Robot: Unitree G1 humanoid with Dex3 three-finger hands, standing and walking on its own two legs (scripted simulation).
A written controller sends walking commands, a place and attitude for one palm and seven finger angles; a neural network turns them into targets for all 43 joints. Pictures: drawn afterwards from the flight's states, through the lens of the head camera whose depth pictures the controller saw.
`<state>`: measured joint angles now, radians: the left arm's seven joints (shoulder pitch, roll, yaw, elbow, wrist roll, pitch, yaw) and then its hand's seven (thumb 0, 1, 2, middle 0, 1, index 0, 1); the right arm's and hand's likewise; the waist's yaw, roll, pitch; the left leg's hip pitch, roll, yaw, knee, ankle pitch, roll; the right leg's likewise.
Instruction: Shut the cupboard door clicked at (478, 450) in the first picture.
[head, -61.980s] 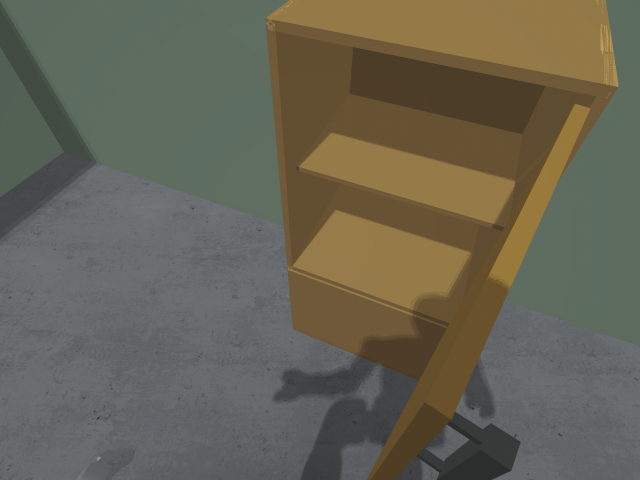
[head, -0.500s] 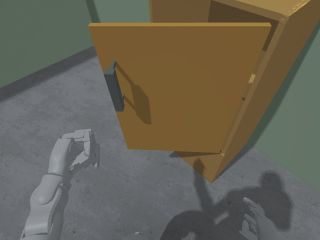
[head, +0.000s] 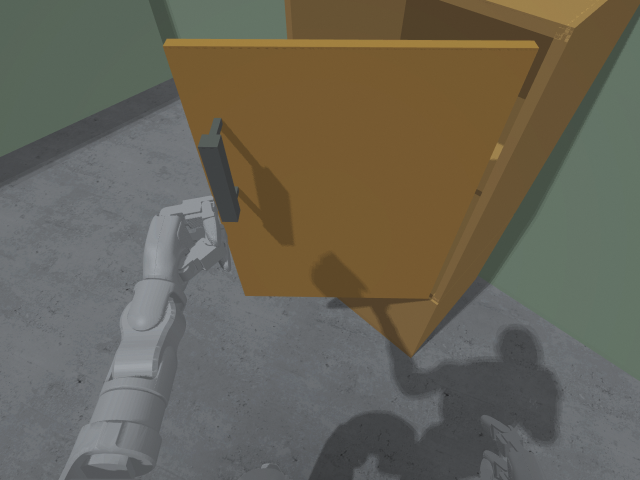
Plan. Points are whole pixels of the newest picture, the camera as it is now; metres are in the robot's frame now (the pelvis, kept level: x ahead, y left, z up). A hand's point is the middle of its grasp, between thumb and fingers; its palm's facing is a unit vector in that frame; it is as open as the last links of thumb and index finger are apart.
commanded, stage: bring the fist close to the handle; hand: left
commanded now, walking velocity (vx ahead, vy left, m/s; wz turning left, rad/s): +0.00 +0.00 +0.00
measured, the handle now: (224, 171) +0.51 +0.16 +0.08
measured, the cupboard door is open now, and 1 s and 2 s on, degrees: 42 41 27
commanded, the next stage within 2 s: push the door shut along its arc in 0.58 s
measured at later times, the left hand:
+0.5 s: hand (237, 218) +0.42 +0.13 +0.08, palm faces +0.05 -1.00 -0.01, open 3.1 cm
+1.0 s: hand (240, 199) +0.45 +0.13 +0.09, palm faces -0.06 -1.00 -0.03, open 3.1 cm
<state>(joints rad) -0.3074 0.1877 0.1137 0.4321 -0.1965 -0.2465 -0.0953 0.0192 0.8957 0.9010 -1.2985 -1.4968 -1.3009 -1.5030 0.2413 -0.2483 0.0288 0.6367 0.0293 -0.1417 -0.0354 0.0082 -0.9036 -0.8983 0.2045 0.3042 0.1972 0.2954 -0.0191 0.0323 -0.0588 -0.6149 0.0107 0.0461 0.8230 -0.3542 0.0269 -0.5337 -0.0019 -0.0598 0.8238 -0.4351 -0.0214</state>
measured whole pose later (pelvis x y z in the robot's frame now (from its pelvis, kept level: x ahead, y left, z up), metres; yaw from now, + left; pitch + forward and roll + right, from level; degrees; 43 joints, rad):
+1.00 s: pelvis -0.01 -0.01 -0.01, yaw +0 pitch +12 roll -1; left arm -0.77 0.30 0.20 1.03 -0.16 -0.36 -0.18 0.02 0.90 0.90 -1.32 -1.50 -1.30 -1.50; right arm 0.28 -0.26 0.02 0.66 0.03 -0.06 -0.02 0.00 -0.90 -0.90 0.20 0.30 0.20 0.30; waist -0.08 0.03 -0.07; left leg -0.73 0.03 0.03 0.86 -0.34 0.01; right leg -0.65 0.02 -0.07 0.86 -0.43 -0.04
